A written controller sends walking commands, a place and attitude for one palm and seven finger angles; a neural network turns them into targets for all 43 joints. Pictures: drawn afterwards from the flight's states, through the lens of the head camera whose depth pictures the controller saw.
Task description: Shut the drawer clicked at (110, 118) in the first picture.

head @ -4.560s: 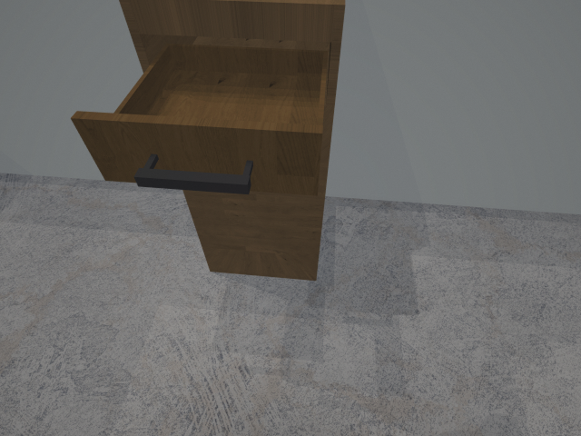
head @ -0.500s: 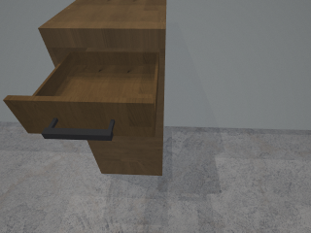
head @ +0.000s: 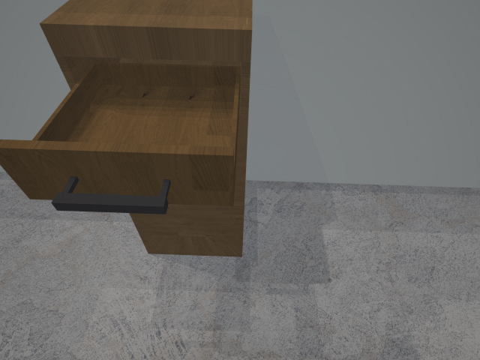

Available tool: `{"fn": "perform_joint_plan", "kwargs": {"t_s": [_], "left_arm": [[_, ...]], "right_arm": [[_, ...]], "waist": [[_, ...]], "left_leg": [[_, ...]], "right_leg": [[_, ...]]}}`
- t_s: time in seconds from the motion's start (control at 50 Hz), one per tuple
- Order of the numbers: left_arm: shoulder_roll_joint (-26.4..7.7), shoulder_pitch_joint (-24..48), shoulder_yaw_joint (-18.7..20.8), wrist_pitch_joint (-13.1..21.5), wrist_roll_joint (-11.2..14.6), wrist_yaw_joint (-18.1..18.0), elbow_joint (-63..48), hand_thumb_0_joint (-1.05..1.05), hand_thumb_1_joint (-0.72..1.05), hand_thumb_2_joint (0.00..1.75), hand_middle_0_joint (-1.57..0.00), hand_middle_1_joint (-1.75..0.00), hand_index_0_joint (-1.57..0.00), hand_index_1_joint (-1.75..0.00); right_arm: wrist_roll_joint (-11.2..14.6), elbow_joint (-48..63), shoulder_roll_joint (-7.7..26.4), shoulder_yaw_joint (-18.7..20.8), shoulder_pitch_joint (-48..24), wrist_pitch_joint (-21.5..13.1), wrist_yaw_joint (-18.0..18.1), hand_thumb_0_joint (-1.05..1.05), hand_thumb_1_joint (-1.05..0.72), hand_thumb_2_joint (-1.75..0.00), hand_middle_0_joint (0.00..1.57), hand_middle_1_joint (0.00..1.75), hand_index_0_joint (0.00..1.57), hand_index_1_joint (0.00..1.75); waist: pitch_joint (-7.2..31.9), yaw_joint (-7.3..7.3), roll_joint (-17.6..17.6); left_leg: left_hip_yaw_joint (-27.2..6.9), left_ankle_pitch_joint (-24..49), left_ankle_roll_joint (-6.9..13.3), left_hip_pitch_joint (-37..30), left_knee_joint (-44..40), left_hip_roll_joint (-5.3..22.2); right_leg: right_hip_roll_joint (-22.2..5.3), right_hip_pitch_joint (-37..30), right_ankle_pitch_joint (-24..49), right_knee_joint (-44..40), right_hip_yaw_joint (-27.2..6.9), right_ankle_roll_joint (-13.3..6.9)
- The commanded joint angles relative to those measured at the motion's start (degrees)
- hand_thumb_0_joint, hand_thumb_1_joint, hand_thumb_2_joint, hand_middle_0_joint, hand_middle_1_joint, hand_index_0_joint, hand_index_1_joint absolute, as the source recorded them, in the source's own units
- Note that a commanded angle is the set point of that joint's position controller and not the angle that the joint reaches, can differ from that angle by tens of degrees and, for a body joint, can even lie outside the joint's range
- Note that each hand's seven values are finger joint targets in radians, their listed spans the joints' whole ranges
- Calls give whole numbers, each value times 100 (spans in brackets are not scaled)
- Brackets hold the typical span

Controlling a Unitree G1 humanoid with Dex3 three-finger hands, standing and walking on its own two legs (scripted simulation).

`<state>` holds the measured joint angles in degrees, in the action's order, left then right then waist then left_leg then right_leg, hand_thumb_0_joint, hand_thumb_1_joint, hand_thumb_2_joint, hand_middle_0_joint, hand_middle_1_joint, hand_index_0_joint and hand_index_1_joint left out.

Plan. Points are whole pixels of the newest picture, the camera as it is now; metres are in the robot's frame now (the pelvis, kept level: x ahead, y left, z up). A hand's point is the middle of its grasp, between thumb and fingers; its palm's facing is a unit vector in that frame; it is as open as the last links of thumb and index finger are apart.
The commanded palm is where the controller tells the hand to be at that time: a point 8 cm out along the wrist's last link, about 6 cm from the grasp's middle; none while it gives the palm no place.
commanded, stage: look again from close up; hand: left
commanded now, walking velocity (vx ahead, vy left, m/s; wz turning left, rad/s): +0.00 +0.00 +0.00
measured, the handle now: (115, 193) +0.35 +0.23 +0.10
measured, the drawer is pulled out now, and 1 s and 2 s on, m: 0.30 0.30 0.30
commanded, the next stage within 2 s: shuffle to correct the standing spot in 0.38 s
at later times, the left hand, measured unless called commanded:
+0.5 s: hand out of the picture +0.03 +0.15 -0.17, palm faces +0.00 -0.98 -0.19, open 7.4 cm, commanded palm none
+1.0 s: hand out of the picture +0.04 +0.15 -0.18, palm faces +0.02 -0.98 -0.19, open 7.4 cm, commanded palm none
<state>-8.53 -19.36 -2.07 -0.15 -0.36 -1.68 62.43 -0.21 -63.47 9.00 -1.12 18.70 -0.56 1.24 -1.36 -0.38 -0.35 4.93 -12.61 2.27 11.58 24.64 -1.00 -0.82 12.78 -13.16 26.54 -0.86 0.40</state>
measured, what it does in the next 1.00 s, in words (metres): stands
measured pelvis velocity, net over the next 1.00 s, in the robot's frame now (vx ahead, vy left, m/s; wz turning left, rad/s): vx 0.03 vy -0.02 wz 0.01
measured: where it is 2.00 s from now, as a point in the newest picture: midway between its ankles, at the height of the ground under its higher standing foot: outside the picture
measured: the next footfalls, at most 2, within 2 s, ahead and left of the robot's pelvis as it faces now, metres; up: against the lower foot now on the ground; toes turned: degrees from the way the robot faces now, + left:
none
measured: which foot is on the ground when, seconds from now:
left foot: down 0.00-1.00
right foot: down 0.00-1.00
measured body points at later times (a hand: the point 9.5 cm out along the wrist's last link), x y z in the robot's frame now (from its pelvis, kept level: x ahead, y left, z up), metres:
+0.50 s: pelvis +0.02 -0.02 +0.00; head +0.02 -0.02 +0.45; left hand +0.03 +0.21 -0.16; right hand +0.03 -0.25 -0.16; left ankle +0.01 +0.09 -0.74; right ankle +0.01 -0.12 -0.74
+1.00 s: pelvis +0.03 -0.02 +0.00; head +0.04 -0.02 +0.45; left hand +0.04 +0.21 -0.16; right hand +0.04 -0.24 -0.16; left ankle +0.01 +0.09 -0.74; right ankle +0.01 -0.12 -0.74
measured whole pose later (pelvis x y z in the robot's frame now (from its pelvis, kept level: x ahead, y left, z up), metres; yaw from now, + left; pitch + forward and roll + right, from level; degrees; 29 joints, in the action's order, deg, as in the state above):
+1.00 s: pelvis +0.03 -0.02 +0.00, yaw +0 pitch -1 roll +1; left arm -9.6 -16.1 -0.8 0.8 -0.4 -2.0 62.6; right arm -0.3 -65.0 7.9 -1.0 16.0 -1.3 2.2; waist -1.2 0.0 -1.0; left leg 3.8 -15.2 0.3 7.6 24.0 0.4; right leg 0.7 8.6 -16.0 25.9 0.2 -1.3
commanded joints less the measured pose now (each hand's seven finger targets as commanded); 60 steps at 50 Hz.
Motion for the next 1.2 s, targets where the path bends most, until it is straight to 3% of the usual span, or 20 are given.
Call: {"fn": "perform_joint_plan", "kwargs": {"t_s": [0.0,0.14,0.3,0.46,0.52,0.58,0.64,0.68,0.72,0.98,1.0,1.02,1.04,1.06,1.08,1.14,1.18], "left_arm": [[-603,-225,137,158,-12,-52,-130,0,90,90,-20,-30,-20,-30],[-520,-212,135,170,-31,-70,-69,0,90,90,-20,-30,-20,-30],[-624,-137,162,176,-19,-52,-89,0,90,90,-20,-30,-20,-30],[-728,-21,194,198,-19,-47,-161,0,90,90,-20,-30,-20,-30],[-743,-94,235,173,-47,-39,-180,0,90,90,-20,-30,-20,-30],[-834,-121,303,139,-49,-22,-242,0,90,90,-20,-30,-20,-30],[-736,0,275,163,-37,-31,-299,0,90,90,-20,-30,-20,-30],[-713,-45,269,187,-19,-43,-275,0,90,90,-20,-30,-20,-30],[-698,-40,274,182,-23,-55,-258,0,90,90,-20,-30,-20,-30],[-674,-33,256,173,-16,-50,-151,0,90,90,-20,-30,-20,-30],[-713,-439,263,288,-92,-286,79,0,90,90,-20,-30,-20,-30],[-904,-261,274,318,-99,-262,-94,0,90,90,-20,-30,-20,-30],[-893,-293,270,337,-52,-244,-240,0,90,90,-20,-30,-20,-30],[-814,-179,253,329,-10,-227,-274,0,90,90,-20,-30,-20,-30],[-789,-106,247,308,5,-207,-327,0,90,90,-20,-30,-20,-30],[-722,56,209,183,-27,-163,-390,0,90,90,-20,-30,-20,-30],[-738,78,197,146,-23,-130,-401,0,90,90,-20,-30,-20,-30]], "right_arm": [[-3,132,579,111,129,-155,34,0,-90,-90,20,30,20,30],[-3,42,520,132,-5,-132,45,0,-90,-90,20,30,20,30],[-17,54,583,132,-130,-145,53,0,-90,-90,20,30,20,30],[-21,50,638,142,-144,-146,52,0,-90,-90,20,30,20,30],[-43,34,594,142,-34,-98,20,0,-90,-90,20,30,20,30],[-68,119,538,147,-42,-38,-16,0,-90,-90,20,30,20,30],[-52,94,520,130,74,-75,10,0,-90,-90,20,30,20,30],[-37,69,569,135,106,-132,47,0,-90,-90,20,30,20,30],[-24,49,571,141,154,-160,72,0,-90,-90,20,30,20,30],[-22,-4,587,149,12,-169,106,0,-90,-90,20,30,20,30],[19,413,685,162,-507,-187,30,0,-90,-90,20,30,20,30],[-10,600,535,134,-319,-137,12,0,-90,-90,20,30,20,30],[-63,519,455,171,244,-172,30,0,-90,-90,20,30,20,30],[-39,488,509,187,297,-158,56,0,-90,-90,20,30,20,30],[-11,503,535,196,200,-126,64,0,-90,-90,20,30,20,30],[-44,556,597,183,-2,-72,44,0,-90,-90,20,30,20,30],[-34,601,614,175,-141,-35,18,0,-90,-90,20,30,20,30]], "waist": [[-114,25,61],[-322,8,-75],[-180,38,96],[-70,36,-8],[-134,76,-65],[-490,103,-257],[-493,32,-176],[-131,55,52],[0,60,58],[-117,66,50],[-495,220,43],[-297,-67,258],[582,-137,54],[1001,-131,-136],[896,-100,-205],[-59,-34,-9],[-435,-11,42]], "left_leg": [[-711,176,12,-9,-562,681],[-659,342,-18,-76,-517,685],[-641,506,-35,-173,-532,709],[-630,680,-65,-237,-501,716],[-512,14,-72,-84,-345,597],[-385,-507,-113,280,-119,423],[-515,343,-99,-7,-249,557],[-585,1037,-60,-247,-222,686],[-605,1429,-40,-308,-218,730],[-667,1170,-38,-388,-445,751],[-400,1377,-219,241,811,772],[-378,1105,-319,105,575,561],[-407,933,-190,-94,481,537],[-469,1194,-153,-227,516,589],[-523,1152,-150,-216,439,615],[-675,1140,-102,23,149,694],[-767,367,-80,225,-111,650]], "right_leg": [[-434,128,401,-478,-535,-264],[-440,224,552,-560,-562,-258],[-446,53,739,-568,-539,-261],[-458,-107,1062,-572,-549,-281],[-509,-119,271,-582,-638,-378],[-676,107,-663,-842,-943,-515],[-572,237,407,-606,-696,-440],[-507,-46,1259,-360,-545,-380],[-462,-214,1478,-238,-451,-347],[-466,-190,1224,-474,-417,-290],[-848,-66,3163,-480,-599,-138],[-962,-269,4262,-147,-622,-321],[-872,-817,4276,242,-549,-402],[-806,-1040,3976,336,-420,-400],[-756,-901,3368,241,-412,-390],[-518,-249,1509,-15,-322,-341],[-457,54,390,-285,-394,-320]]}}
